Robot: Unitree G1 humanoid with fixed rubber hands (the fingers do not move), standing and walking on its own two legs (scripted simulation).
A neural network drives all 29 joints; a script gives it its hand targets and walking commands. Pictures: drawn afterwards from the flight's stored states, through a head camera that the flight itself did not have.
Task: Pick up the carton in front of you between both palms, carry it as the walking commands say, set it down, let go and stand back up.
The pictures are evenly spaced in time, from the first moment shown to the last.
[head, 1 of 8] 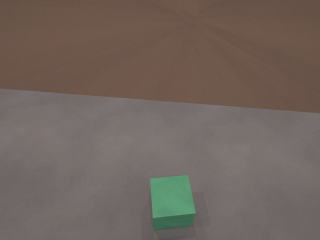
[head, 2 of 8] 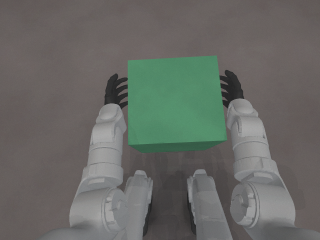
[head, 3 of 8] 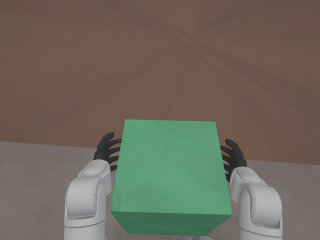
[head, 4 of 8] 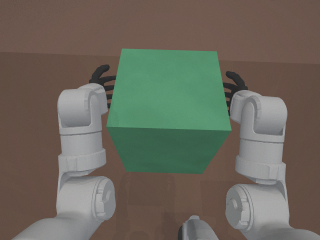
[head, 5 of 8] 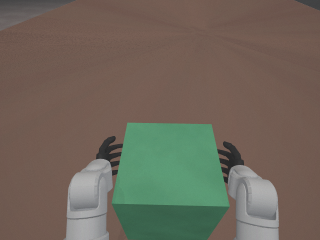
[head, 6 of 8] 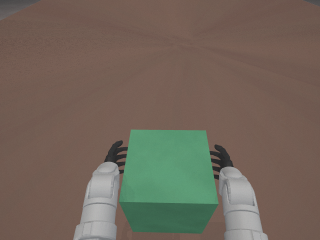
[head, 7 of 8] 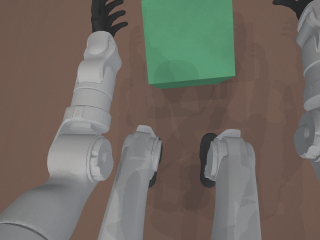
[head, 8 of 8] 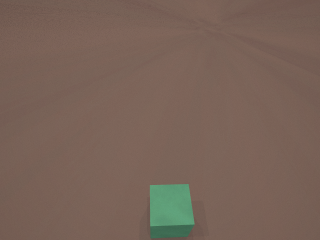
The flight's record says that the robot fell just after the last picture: no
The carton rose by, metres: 1.08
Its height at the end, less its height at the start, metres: +0.33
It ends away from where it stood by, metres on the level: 6.34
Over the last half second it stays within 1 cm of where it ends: yes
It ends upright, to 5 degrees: yes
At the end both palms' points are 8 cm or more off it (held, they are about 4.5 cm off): yes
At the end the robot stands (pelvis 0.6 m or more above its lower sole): yes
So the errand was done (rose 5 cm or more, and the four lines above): yes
